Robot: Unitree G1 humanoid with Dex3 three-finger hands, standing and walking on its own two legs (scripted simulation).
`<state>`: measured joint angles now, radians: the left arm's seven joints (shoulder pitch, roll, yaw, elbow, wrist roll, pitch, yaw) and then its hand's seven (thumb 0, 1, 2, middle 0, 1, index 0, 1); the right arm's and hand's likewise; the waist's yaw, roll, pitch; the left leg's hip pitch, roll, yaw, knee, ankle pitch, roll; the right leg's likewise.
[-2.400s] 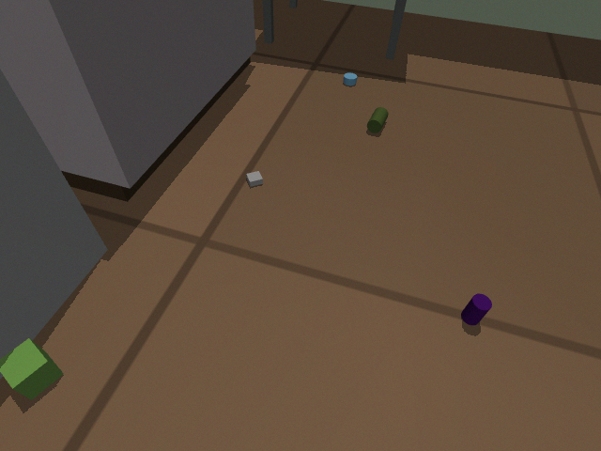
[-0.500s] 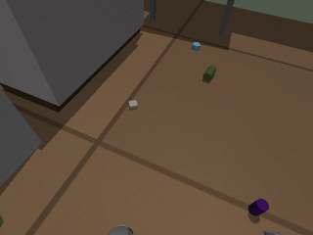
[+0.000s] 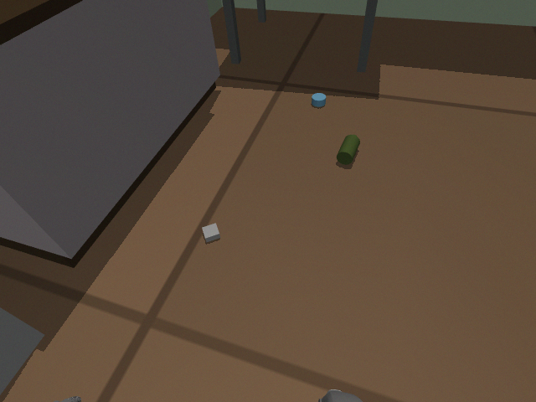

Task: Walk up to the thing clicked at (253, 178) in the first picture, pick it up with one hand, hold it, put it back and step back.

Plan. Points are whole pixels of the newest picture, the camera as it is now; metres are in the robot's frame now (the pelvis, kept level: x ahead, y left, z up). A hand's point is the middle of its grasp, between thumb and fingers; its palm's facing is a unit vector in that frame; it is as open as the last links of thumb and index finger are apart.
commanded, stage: walk up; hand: left
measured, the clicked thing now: (211, 232) +0.92 +0.31 -0.73
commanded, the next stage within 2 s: none
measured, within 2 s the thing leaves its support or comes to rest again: neither
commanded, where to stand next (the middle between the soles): +0.55 +0.09 m, yaw -2 degrees
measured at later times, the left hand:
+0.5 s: hand (83, 379) +0.20 +0.33 -0.14, palm faces -0.01 -0.93 -0.37, open 7.4 cm
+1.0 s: hand (130, 245) +0.44 +0.31 -0.10, palm faces -0.06 -0.91 -0.42, open 7.4 cm
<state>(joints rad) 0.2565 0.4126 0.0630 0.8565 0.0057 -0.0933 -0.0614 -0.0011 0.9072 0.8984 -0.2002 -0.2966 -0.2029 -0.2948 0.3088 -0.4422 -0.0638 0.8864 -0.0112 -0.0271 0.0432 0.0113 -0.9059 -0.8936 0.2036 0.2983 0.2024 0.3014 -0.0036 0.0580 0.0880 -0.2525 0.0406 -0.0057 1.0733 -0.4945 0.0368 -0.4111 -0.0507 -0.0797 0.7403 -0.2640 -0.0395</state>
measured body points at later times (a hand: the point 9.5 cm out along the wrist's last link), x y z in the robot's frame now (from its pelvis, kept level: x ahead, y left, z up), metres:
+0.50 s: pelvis +0.19 +0.05 +0.01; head +0.21 +0.07 +0.46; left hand +0.20 +0.38 -0.11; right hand +0.31 -0.27 -0.08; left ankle +0.26 +0.16 -0.71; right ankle +0.10 -0.09 -0.67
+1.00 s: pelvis +0.35 +0.04 +0.01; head +0.38 +0.01 +0.46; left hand +0.44 +0.36 -0.07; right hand +0.39 -0.28 -0.12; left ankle +0.29 +0.17 -0.65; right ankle +0.43 -0.07 -0.71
